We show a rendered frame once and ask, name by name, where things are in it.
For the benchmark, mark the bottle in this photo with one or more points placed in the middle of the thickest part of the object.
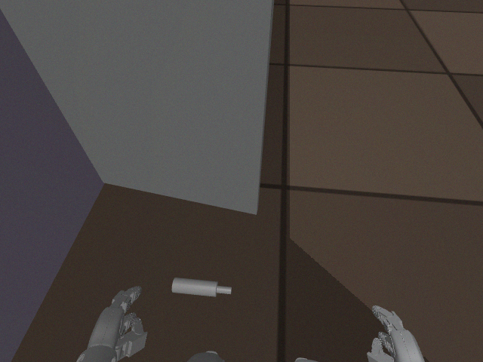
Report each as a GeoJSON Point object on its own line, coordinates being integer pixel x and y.
{"type": "Point", "coordinates": [198, 287]}

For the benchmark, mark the right robot hand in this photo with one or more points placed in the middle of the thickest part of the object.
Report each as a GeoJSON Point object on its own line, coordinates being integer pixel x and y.
{"type": "Point", "coordinates": [400, 342]}

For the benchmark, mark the left robot hand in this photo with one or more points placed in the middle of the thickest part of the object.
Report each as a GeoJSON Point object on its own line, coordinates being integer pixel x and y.
{"type": "Point", "coordinates": [112, 325]}

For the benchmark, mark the left robot arm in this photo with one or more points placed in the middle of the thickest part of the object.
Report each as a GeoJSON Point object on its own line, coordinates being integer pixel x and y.
{"type": "Point", "coordinates": [98, 353]}

